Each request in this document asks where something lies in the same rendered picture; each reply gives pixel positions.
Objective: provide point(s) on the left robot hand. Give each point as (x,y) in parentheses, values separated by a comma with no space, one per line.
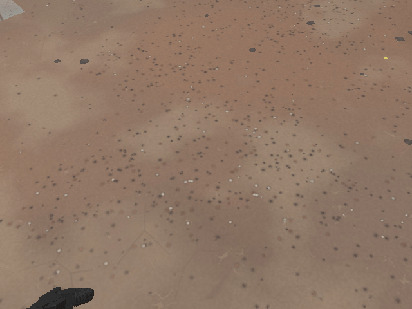
(64,299)

